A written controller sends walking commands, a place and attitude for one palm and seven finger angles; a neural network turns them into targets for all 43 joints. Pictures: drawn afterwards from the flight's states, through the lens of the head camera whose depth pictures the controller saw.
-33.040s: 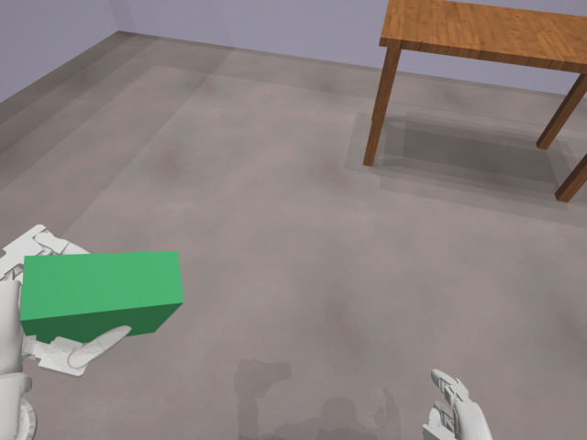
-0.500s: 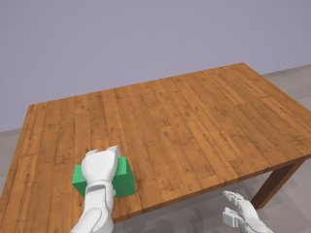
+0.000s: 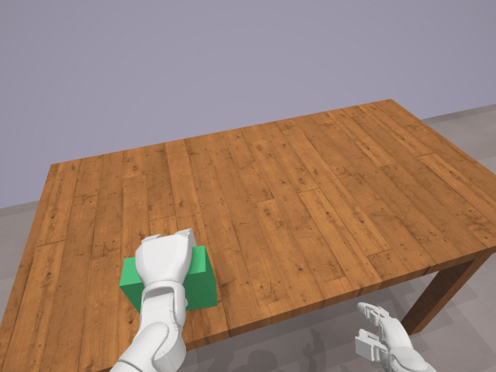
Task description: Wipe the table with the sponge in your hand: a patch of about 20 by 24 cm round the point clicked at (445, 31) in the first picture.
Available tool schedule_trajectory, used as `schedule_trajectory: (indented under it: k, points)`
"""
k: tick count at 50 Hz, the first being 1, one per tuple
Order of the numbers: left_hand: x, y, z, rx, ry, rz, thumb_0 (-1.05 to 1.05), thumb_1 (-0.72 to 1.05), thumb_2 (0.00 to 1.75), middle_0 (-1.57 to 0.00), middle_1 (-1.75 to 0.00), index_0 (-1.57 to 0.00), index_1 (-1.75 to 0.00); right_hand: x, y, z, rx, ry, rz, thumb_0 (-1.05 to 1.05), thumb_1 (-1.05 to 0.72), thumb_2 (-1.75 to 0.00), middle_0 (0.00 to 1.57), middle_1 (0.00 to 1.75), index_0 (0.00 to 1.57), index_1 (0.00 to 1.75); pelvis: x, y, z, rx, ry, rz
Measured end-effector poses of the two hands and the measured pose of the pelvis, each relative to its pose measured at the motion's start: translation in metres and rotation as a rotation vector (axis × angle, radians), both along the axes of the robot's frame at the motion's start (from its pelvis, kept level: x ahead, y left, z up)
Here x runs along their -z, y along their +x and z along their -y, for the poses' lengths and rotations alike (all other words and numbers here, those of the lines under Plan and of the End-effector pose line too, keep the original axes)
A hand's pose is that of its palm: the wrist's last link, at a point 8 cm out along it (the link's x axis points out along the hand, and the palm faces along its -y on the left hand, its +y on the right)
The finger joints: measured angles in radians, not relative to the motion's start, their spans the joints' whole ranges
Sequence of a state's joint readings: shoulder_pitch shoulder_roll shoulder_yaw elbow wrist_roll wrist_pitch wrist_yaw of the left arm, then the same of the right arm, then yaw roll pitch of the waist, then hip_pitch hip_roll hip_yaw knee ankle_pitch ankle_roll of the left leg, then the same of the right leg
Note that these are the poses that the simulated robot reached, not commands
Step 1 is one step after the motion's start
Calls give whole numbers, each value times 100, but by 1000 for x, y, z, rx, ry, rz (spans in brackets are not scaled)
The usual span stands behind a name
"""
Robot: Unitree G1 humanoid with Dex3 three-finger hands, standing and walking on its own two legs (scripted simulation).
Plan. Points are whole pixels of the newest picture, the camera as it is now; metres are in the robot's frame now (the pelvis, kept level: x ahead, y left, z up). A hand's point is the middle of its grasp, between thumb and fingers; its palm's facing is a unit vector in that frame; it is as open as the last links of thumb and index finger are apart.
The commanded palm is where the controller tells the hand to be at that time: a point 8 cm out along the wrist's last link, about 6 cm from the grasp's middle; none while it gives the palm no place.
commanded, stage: wipe back along the third lane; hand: left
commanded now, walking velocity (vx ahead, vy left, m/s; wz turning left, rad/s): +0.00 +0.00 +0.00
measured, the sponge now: (176, 289) +0.27 +0.18 -0.03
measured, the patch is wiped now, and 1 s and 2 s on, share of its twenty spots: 1.00 1.00 1.00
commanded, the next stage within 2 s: slide back across to the middle lane in 0.08 s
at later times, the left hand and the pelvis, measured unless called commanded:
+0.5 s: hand (167, 273) +0.27 +0.18 +0.02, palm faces +0.03 -0.15 -0.99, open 9.8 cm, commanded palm +0.21 +0.19 +0.07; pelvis +0.01 -0.01 +0.00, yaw -1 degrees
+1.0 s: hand (133, 291) +0.23 +0.23 +0.03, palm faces +0.01 -0.16 -0.99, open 9.8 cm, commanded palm +0.19 +0.23 +0.07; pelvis +0.01 +0.01 +0.01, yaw -1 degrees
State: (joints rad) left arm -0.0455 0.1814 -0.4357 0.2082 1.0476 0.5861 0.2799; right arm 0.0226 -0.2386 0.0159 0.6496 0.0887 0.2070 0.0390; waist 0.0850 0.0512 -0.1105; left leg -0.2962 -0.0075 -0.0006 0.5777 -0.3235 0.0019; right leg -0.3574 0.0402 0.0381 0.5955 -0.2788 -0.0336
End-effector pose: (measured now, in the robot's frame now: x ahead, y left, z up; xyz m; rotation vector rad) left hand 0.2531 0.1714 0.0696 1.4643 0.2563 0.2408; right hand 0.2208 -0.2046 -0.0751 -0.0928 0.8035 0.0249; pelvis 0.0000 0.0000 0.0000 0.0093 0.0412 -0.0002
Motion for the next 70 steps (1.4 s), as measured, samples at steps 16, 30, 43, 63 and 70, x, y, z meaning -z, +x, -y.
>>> schedule_trajectory:
  k: [16,30,43,63,70]
  points:
    - [-2,-2,-1,-5,-9,8,0,-48,108,-69,-143,-75,-140,-1,0,4,0,8,14,1,-91,-90,20,30,21,30,0,-1,7,0,3,2]
    - [-13,-18,-20,-20,-69,23,0,-48,108,-70,-142,-76,-140,-5,2,8,4,-5,20,1,-91,-90,20,30,22,31,-5,8,6,18,-3,39]
    - [-13,-38,-50,-48,-69,-1,-1,-48,108,-71,-142,-76,-139,-7,2,4,6,-38,19,1,-91,-90,20,30,21,30,-8,8,-3,19,-10,51]
    - [-4,-30,-59,-59,-32,-24,-4,-53,111,-75,-138,-80,-133,-6,-1,-3,15,-71,38,1,-91,-90,20,30,18,29,-6,-3,-9,3,-6,27]
    - [-4,-20,-62,-87,-11,-28,-3,-54,111,-76,-137,-82,-132,-5,-2,-1,2,-73,47,1,-91,-90,20,30,19,29,-5,-7,-1,-5,-3,14]
